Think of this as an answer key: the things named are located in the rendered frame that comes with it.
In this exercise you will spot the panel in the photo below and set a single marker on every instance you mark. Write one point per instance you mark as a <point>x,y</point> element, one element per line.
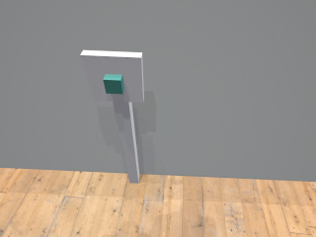
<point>98,63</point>

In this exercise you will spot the button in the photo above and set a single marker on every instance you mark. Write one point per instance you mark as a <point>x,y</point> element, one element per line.
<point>113,83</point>

